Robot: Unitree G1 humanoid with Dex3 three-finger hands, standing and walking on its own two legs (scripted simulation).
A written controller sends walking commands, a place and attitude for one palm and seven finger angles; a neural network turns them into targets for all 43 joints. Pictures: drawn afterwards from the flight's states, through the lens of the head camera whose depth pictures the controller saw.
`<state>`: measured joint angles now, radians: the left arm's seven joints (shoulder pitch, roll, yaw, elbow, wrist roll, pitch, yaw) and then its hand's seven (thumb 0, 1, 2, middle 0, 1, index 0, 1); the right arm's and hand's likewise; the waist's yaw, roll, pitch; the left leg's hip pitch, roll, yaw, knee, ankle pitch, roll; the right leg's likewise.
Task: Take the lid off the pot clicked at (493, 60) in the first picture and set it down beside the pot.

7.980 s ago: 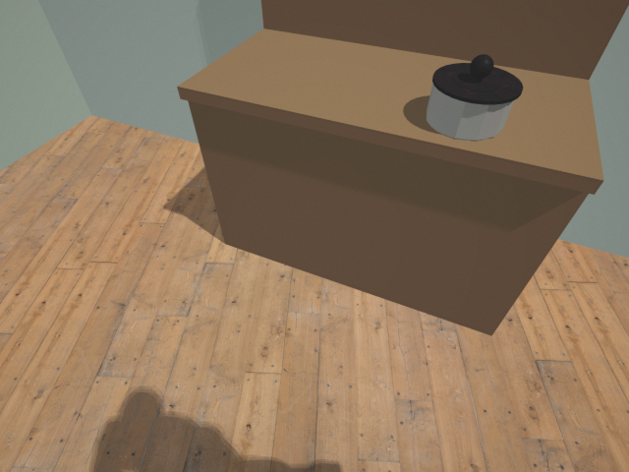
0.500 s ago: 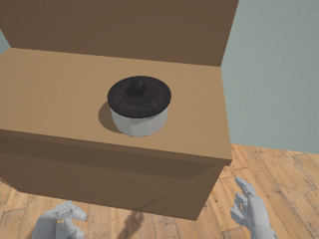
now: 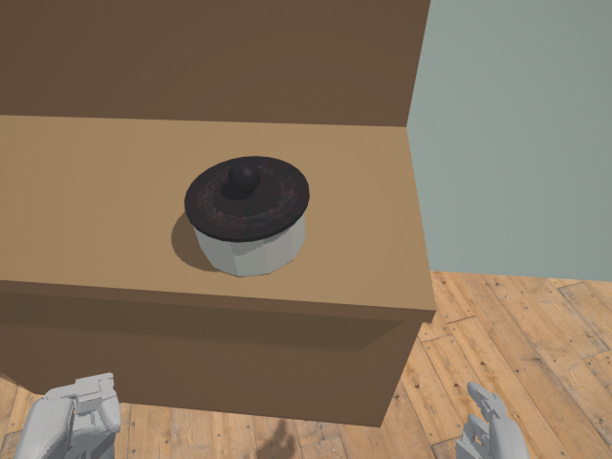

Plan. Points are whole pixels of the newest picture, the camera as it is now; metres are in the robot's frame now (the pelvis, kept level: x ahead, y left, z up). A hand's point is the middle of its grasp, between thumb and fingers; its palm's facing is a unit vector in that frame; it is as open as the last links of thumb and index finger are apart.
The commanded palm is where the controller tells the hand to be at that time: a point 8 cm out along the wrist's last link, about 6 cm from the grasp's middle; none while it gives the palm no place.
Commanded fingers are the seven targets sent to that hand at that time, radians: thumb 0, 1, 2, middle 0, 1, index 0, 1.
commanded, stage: raise the hand higher, near the body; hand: left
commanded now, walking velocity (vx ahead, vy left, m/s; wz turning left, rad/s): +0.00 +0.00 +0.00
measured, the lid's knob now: (244, 176) +0.50 +0.16 +0.10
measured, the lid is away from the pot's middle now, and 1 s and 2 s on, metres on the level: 0.00 0.00 0.00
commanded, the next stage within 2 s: reach forward and open the fingers in 0.44 s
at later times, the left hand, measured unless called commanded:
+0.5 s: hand (88, 383) +0.16 +0.25 +0.10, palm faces +0.32 -0.85 -0.42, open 3.1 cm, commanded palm +0.12 +0.28 +0.13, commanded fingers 0.00 0.90 0.90 -1.30 -1.50 -1.30 -1.50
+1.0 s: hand (63, 362) +0.18 +0.27 +0.11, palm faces -0.22 -0.03 -0.97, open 3.8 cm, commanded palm +0.17 +0.27 +0.18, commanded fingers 0.00 0.16 1.25 -1.02 -0.65 -1.02 -0.65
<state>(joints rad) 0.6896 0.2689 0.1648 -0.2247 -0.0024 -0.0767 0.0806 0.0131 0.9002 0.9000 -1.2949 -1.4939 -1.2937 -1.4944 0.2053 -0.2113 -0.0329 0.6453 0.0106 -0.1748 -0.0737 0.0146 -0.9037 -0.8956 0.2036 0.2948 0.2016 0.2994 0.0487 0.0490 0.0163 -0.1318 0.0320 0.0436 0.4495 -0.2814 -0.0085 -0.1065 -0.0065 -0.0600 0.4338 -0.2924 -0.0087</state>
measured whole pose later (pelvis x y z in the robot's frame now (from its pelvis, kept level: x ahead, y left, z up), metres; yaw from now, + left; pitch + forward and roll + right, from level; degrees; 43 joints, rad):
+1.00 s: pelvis -0.03 +0.01 +0.00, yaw +2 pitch -1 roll +0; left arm 0.31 0.67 0.09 -0.31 0.74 0.04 -0.24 0.00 0.43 1.13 -1.14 -0.98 -1.14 -0.98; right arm 0.10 -0.29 0.00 0.58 0.04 0.05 -0.02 0.01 -0.91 -0.90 0.20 0.29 0.20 0.30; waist 0.07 0.15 -0.01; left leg -0.20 0.00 0.02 0.43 -0.22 0.01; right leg -0.16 -0.03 -0.09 0.42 -0.25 0.01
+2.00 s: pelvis -0.05 +0.01 +0.00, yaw +2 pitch -1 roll +1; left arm -0.41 0.67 -0.06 0.05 0.78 0.12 -0.43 0.00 -0.34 1.53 -0.85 -0.08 -0.85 -0.08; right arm 0.12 -0.30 0.03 0.58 0.07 0.06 0.00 0.01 -0.91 -0.90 0.20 0.29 0.20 0.30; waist 0.04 0.13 0.01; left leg -0.24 -0.02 0.02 0.44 -0.19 0.02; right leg -0.22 -0.05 -0.08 0.48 -0.24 0.00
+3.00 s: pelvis -0.02 +0.02 +0.00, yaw +2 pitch +3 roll +1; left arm -0.91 0.51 -0.25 0.53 0.86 0.25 -0.44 0.00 -0.34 1.54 -0.85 -0.08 -0.85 -0.08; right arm 0.18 -0.29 0.02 0.63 0.08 0.10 0.01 0.01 -0.91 -0.90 0.20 0.29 0.20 0.30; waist -0.03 0.09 -0.03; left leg -0.28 -0.03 0.04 0.44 -0.22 0.03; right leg -0.27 -0.07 -0.06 0.48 -0.27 0.02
